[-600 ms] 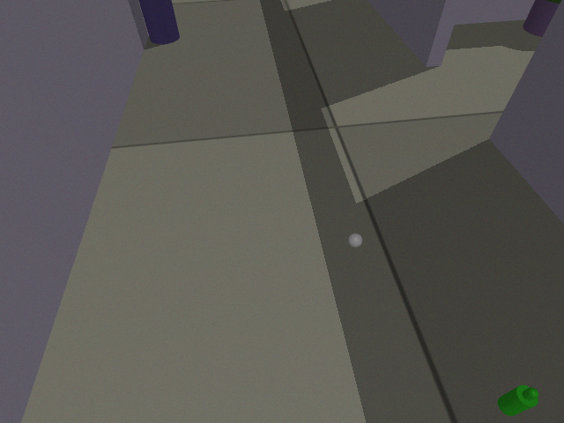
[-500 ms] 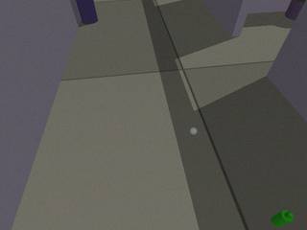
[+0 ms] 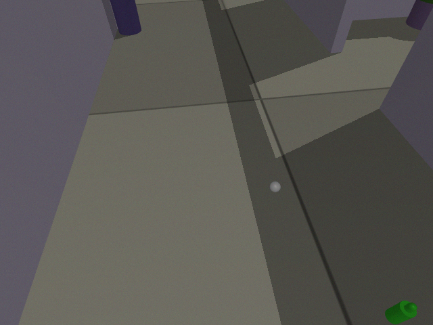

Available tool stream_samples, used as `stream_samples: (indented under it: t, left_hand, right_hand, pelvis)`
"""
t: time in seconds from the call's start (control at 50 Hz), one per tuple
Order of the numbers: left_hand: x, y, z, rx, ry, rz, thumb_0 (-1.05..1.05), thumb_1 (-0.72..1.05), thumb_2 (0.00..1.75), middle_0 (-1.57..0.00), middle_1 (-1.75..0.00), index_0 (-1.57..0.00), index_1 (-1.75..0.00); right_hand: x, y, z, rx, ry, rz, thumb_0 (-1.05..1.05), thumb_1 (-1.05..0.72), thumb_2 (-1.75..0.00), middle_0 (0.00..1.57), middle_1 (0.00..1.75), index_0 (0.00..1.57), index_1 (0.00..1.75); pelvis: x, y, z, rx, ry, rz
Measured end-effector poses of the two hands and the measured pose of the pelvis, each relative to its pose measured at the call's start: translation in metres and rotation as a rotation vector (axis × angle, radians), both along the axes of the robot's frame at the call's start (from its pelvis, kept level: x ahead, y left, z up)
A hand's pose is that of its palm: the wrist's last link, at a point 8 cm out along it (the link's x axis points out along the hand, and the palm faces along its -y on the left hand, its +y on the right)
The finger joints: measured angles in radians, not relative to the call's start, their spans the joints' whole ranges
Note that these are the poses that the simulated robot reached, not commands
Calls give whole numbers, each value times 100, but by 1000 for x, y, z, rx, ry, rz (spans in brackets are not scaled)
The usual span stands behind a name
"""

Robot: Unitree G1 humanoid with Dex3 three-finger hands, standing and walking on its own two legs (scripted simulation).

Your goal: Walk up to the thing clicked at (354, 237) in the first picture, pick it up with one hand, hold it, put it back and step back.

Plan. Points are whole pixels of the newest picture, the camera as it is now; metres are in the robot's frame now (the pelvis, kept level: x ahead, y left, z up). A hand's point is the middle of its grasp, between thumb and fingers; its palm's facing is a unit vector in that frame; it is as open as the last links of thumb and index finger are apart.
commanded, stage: stand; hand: left
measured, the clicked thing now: (275, 186) +0.97 -0.27 -0.75
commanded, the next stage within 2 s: walk up in 0.52 s
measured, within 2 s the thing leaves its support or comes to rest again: neither
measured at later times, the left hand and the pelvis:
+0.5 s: hand out of the picture +0.07 +0.25 -0.16, palm faces -0.02 -0.94 -0.34, open 7.4 cm; pelvis +0.00 +0.00 +0.00, yaw +0 degrees
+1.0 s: hand (158, 318) +0.18 +0.16 -0.15, palm faces -0.22 -0.90 -0.38, open 7.4 cm; pelvis +0.08 -0.11 -0.03, yaw -17 degrees
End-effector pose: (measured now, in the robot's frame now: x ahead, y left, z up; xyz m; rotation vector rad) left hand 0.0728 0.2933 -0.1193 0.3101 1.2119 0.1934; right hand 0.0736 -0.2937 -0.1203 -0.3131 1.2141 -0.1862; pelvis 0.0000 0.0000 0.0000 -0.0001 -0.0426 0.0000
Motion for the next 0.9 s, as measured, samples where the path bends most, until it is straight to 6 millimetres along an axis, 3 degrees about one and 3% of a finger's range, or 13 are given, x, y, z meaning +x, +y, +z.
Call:
stream_samples:
  t: [0.56,0.64,0.72,0.8,0.9]
  left_hand:
    - [-7,-1,0,-7,10,-10,1,90,90,-20,-30,-21,-30]
    - [3,2,2,8,71,-80,1,90,90,-20,-30,-21,-30]
    - [29,-4,13,21,55,-120,1,90,90,-20,-30,-21,-30]
    - [62,-22,17,53,28,-176,1,91,90,-20,-30,-21,-30]
    - [97,-57,5,101,-29,-212,1,91,90,-20,-30,-21,-30]
  right_hand:
    - [-6,-9,1,-2,-21,-12,1,-90,-90,20,30,21,30]
    - [-16,-32,7,-31,-111,-88,1,-90,-90,21,30,21,30]
    - [-35,-69,12,-82,-86,-135,0,-90,-90,21,30,21,30]
    - [-42,-111,4,-113,-66,-182,1,-90,-90,21,30,21,30]
    - [-29,-157,-20,-124,-65,-223,1,-90,-90,20,30,20,30]
  pelvis:
    - [-3,-5,-2,7,2,-26]
    - [1,-13,-6,19,3,-103]
    - [12,-31,-6,19,-3,-143]
    - [30,-56,-16,28,-13,-201]
    - [55,-93,-40,-11,-24,-235]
